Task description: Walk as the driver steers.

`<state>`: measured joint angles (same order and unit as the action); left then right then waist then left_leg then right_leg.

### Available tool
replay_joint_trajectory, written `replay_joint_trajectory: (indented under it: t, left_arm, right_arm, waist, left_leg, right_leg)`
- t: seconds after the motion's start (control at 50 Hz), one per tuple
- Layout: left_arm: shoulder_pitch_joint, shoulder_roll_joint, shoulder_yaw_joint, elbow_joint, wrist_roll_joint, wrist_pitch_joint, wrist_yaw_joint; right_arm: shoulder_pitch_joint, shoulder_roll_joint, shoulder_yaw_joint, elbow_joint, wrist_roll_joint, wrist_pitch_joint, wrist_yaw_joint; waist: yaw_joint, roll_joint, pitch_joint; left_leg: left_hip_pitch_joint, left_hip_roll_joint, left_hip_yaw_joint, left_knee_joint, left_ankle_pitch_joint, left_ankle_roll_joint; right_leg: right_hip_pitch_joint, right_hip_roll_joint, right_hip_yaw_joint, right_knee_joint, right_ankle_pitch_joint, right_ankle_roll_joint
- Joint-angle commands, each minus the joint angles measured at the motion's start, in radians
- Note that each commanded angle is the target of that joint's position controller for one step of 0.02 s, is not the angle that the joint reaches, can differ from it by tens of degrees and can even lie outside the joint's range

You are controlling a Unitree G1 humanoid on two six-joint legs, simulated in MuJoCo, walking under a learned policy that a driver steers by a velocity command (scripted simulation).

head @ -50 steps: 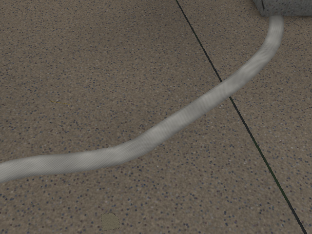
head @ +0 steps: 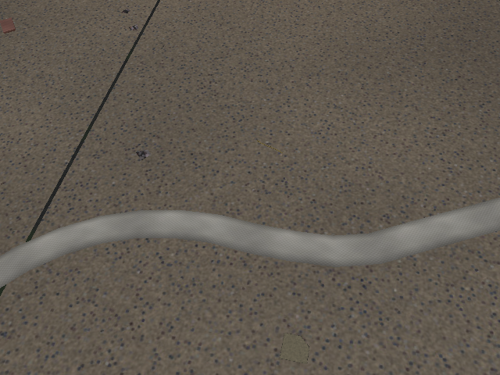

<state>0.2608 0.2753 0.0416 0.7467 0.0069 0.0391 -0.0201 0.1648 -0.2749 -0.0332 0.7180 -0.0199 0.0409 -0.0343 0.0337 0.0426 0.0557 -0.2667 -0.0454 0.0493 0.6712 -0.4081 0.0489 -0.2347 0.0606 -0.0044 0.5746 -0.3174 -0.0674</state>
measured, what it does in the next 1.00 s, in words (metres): walks ahead: left foot, then right foot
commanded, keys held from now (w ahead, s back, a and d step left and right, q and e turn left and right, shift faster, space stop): e+shift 0.30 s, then w+q+shift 0.70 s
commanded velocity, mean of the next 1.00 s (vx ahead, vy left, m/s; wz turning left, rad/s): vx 0.47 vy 0.00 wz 0.03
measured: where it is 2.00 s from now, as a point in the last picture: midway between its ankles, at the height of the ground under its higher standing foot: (247, 138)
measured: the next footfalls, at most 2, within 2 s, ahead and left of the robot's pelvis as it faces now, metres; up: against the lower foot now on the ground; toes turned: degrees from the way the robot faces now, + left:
left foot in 0.44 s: +0.14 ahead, +0.08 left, +0.00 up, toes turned -26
right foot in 0.88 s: +0.41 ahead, -0.20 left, +0.00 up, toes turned +2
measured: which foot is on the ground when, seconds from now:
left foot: up 0.00-0.42, down 0.44-0.88, up 0.90-1.00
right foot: down 0.00-0.44, up 0.46-0.86, down 0.88-1.00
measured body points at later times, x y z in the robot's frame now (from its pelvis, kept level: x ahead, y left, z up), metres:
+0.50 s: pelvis +0.08 +0.02 +0.00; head +0.09 +0.03 +0.45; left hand +0.28 +0.25 -0.11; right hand +0.09 -0.29 -0.10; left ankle +0.10 +0.10 -0.73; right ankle -0.02 -0.08 -0.70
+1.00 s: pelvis +0.37 -0.07 +0.00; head +0.39 -0.07 +0.45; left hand +0.56 +0.18 -0.08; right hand +0.38 -0.37 -0.12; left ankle +0.21 +0.03 -0.63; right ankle +0.37 -0.19 -0.73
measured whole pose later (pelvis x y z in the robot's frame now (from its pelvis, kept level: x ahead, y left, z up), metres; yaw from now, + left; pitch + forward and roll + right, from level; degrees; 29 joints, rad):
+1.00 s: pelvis +0.37 -0.07 +0.00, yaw +4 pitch +4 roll -2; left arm 0.12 0.27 0.02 0.65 0.06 -0.07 0.02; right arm 0.39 -0.32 -0.08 0.87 -0.01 -0.04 0.03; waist -0.07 0.03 -0.01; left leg -0.37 -0.04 -0.07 1.19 -0.33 0.10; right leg -0.31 0.02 -0.03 0.51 -0.27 -0.01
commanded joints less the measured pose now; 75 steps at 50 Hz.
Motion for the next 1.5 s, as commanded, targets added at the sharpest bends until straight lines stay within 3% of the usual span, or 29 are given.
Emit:
replay_joint_trajectory:
  t: [0.02,0.06,0.1,0.3,0.36,0.4,0.44,0.46,0.48,0.5,0.54,0.58,0.78,0.82,0.86,0.88,0.9,0.92,0.96,1.0,1.06,1.2,1.26,1.3,1.32,1.34,1.36,1.4,1.5]
  left_arm:
    - [0.172,0.268,0.083,-0.039,-0.004,-0.021,0.006]
    - [0.042,0.201,0.073,-0.069,-0.011,-0.001,0.019]
    - [-0.006,0.18,0.069,-0.09,-0.016,0.009,0.026]
    - [0.049,0.254,0.103,-0.099,0.004,0.016,0.023]
    - [0.032,0.202,0.081,-0.105,0.026,0.008,0.011]
    - [0.01,0.175,0.062,-0.092,0.041,-0.007,0.006]
    - [-0.014,0.153,0.05,-0.082,0.043,-0.028,0.014]
    - [-0.047,0.09,0.03,-0.096,0.042,-0.045,0.014]
    - [-0.089,0.098,0.027,-0.159,0.021,-0.06,0.01]
    - [-0.101,0.145,0.03,-0.153,0.039,-0.071,0.01]
    - [-0.14,0.171,0.031,-0.131,0.054,-0.094,-0.004]
    - [-0.166,0.139,0.018,-0.134,0.069,-0.097,-0.015]
    - [-0.47,0.068,-0.029,-0.257,0.028,-0.102,-0.027]
    - [-0.407,0.078,-0.026,-0.255,0.017,-0.111,-0.018]
    - [-0.134,0.154,0.008,-0.175,0.018,-0.119,0.014]
    - [0.069,0.235,0.041,-0.137,0.031,-0.123,0.042]
    - [0.215,0.314,0.065,-0.126,0.065,-0.122,0.061]
    - [0.126,0.301,0.067,-0.125,0.055,-0.107,0.063]
    - [0.022,0.14,0.033,-0.121,0.051,-0.109,0.053]
    - [0.041,0.095,0.018,-0.079,0.049,-0.122,0.047]
    - [0.092,0.05,0.009,-0.017,0.02,-0.151,0.026]
    - [0.162,0.072,-0.001,0.074,0.021,-0.177,0.023]
    - [0.22,0.209,0.017,0.116,0.02,-0.163,0.037]
    - [0.179,0.271,0.021,0.13,0.017,-0.135,0.048]
    - [0.162,0.235,0.015,0.121,0.018,-0.13,0.041]
    - [0.274,0.044,-0.021,0.079,0.006,-0.133,0.019]
    - [0.244,0.132,-0.001,0.046,-0.041,-0.137,0.032]
    - [0.119,0.118,0.002,0.031,-0.029,-0.131,0.023]
    - [0.123,0.022,0.0,0.076,0.01,-0.049,-0.02]
  right_arm:
    - [-0.057,-0.089,-0.023,-0.123,-0.017,-0.007,-0.01]
    - [-0.043,-0.106,-0.027,-0.097,0.0,-0.013,0.001]
    - [-0.046,-0.124,-0.03,-0.096,-0.009,-0.014,0.012]
    - [-0.118,-0.138,-0.014,-0.133,0.003,-0.02,0.015]
    - [-0.072,-0.14,-0.009,-0.099,-0.005,-0.032,0.032]
    - [-0.022,-0.121,-0.006,-0.071,0.001,-0.041,0.032]
    - [0.137,-0.129,-0.01,-0.014,-0.009,-0.066,0.018]
    - [0.256,-0.197,-0.024,0.015,-0.019,-0.085,0.015]
    - [0.286,-0.304,-0.051,0.037,-0.024,-0.089,0.038]
    - [0.211,-0.263,-0.051,0.024,-0.005,-0.089,0.058]
    - [0.193,-0.198,-0.043,0.021,0.007,-0.098,0.074]
    - [0.25,-0.177,-0.038,0.054,0.016,-0.107,0.06]
    - [0.407,-0.158,-0.067,0.128,0.013,-0.101,0.039]
    - [0.36,-0.166,-0.072,0.125,0.016,-0.103,0.036]
    - [0.277,-0.203,-0.082,0.111,0.024,-0.119,0.041]
    - [0.247,-0.202,-0.084,0.097,0.035,-0.137,0.049]
    - [0.297,-0.052,-0.047,0.055,0.067,-0.149,0.044]
    - [0.283,-0.086,-0.037,0.038,0.055,-0.129,0.038]
    - [0.158,-0.114,-0.046,0.044,0.004,-0.105,0.056]
    - [0.109,-0.083,-0.043,0.033,-0.017,-0.082,0.085]
    - [0.014,-0.043,-0.027,-0.028,-0.016,-0.049,0.109]
    - [-0.258,-0.021,0.027,-0.165,-0.023,-0.06,0.148]
    - [-0.183,-0.071,0.022,-0.121,-0.028,-0.069,0.127]
    - [0.157,-0.161,-0.018,-0.021,-0.038,-0.071,0.086]
    - [0.314,-0.238,-0.048,0.031,-0.05,-0.071,0.06]
    - [0.283,-0.321,-0.062,0.028,-0.074,-0.084,0.044]
    - [0.291,-0.312,-0.07,-0.005,-0.056,-0.088,0.039]
    - [0.178,-0.193,-0.048,0.047,-0.033,-0.111,0.038]
    - [0.139,-0.066,-0.02,0.1,0.007,-0.167,0.049]
  waist:
    - [0.032,-0.191,-0.091]
    - [-0.022,-0.086,-0.042]
    - [-0.03,-0.108,-0.072]
    - [0.02,-0.157,-0.096]
    - [0.027,-0.2,-0.122]
    - [-0.013,-0.222,-0.045]
    - [-0.111,-0.124,-0.016]
    - [-0.157,0.081,-0.029]
    - [-0.123,0.22,0.019]
    - [-0.071,0.093,0.101]
    - [-0.062,0.0,0.077]
    - [-0.077,0.072,0.043]
    - [-0.174,0.106,0.03]
    - [-0.12,0.118,0.0]
    - [0.031,0.042,-0.145]
    - [0.134,-0.035,-0.267]
    - [0.144,-0.282,-0.452]
    - [0.081,-0.308,-0.411]
    - [0.048,-0.103,-0.149]
    - [0.015,-0.115,-0.034]
    - [-0.01,-0.146,0.024]
    - [-0.025,-0.051,0.123]
    - [-0.094,-0.13,0.032]
    - [-0.286,-0.172,-0.158]
    - [-0.34,-0.155,-0.249]
    - [-0.171,0.137,-0.357]
    - [-0.21,0.043,-0.514]
    - [-0.119,-0.04,-0.13]
    - [0.002,0.003,0.043]
  left_leg:
    - [-0.354,-0.034,-0.109,0.431,-0.253,-0.055]
    - [-0.375,0.02,-0.136,0.456,-0.083,-0.074]
    - [-0.357,0.029,-0.125,0.416,-0.001,-0.1]
    - [-0.287,-0.019,-0.147,0.154,0.049,-0.103]
    - [-0.142,0.0,-0.102,0.056,0.034,-0.078]
    - [0.023,0.018,-0.059,-0.048,0.046,-0.047]
    - [0.263,0.018,-0.083,-0.205,0.024,0.008]
    - [0.315,0.185,-0.4,-0.366,-0.26,0.051]
    - [0.31,0.362,-0.945,-0.594,-0.58,0.14]
    - [0.25,0.378,-1.005,-0.6,-0.599,0.18]
    - [0.203,0.274,-0.764,-0.532,-0.354,0.163]
    - [0.191,0.179,-0.621,-0.543,-0.177,0.152]
    - [0.193,0.137,-0.608,-0.482,0.177,0.189]
    - [0.107,0.144,-0.605,-0.437,0.358,0.157]
    - [-0.052,0.073,-0.514,-0.163,0.686,0.09]
    - [-0.197,0.012,-0.43,0.105,0.607,0.064]
    - [-0.42,-0.091,-0.293,0.433,-0.033,0.047]
    - [-0.503,-0.028,-0.213,0.604,-0.044,0.053]
    - [-0.531,0.075,-0.156,0.628,0.109,0.059]
    - [-0.527,0.121,-0.138,0.603,0.127,0.051]
    - [-0.614,0.154,-0.121,0.613,0.159,0.05]
    - [-0.378,0.075,0.059,0.183,0.413,0.086]
    - [-0.109,-0.061,0.123,0.072,0.3,0.124]
    - [0.292,-0.054,0.019,-0.039,0.221,0.164]
    - [0.548,0.053,-0.086,-0.079,0.145,0.178]
    - [0.786,0.409,-0.48,-0.077,0.103,0.192]
    - [0.781,0.505,-0.785,-0.242,0.064,0.226]
    - [0.406,0.395,-0.496,-0.366,0.141,0.172]
    - [0.113,0.267,-0.1,-0.537,0.305,0.065]
  right_leg:
    - [0.264,-0.403,0.596,-0.218,0.804,-0.287]
    - [0.211,-0.28,0.44,-0.219,0.651,-0.224]
    - [0.224,-0.202,0.382,-0.21,0.674,-0.172]
    - [0.173,-0.142,0.544,-0.15,0.573,-0.135]
    - [0.074,-0.119,0.558,-0.249,-0.15,-0.134]
    - [-0.083,-0.124,0.565,-0.285,-0.335,-0.127]
    - [-0.248,-0.078,0.484,-0.134,-0.37,-0.09]
    - [-0.311,0.027,0.3,0.201,-0.278,-0.048]
    - [-0.532,0.108,0.136,0.38,-0.259,-0.012]
    - [-0.599,0.013,0.138,0.471,-0.175,-0.004]
    - [-0.52,-0.045,0.124,0.449,-0.016,0.03]
    - [-0.454,-0.061,0.089,0.392,0.054,0.061]
    - [-0.385,-0.003,0.016,0.025,0.134,0.129]
    - [-0.17,0.011,0.02,-0.045,0.143,0.115]
    - [0.287,0.008,0.031,-0.091,0.132,0.069]
    - [0.553,-0.123,0.134,-0.084,-0.012,0.031]
    - [0.803,-0.47,0.588,-0.21,-0.483,-0.046]
    - [0.643,-0.532,0.869,-0.316,-0.649,-0.085]
    - [0.38,-0.432,0.565,-0.32,-0.39,-0.075]
    - [0.247,-0.354,0.351,-0.38,-0.17,-0.053]
    - [0.227,-0.337,0.18,-0.417,0.054,-0.031]
    - [0.056,-0.247,-0.187,-0.543,0.658,0.023]
    - [0.182,-0.301,-0.183,-0.383,1.334,-0.01]
    - [0.145,-0.323,-0.144,0.071,1.393,-0.039]
    - [-0.02,-0.252,-0.128,0.415,1.016,-0.04]
    - [-0.347,-0.097,-0.065,0.843,-0.229,-0.031]
    - [-0.45,-0.047,0.123,0.995,-0.143,-0.053]
    - [-0.49,-0.144,0.08,0.853,0.054,-0.045]
    - [-0.428,-0.22,0.064,0.71,0.124,-0.012]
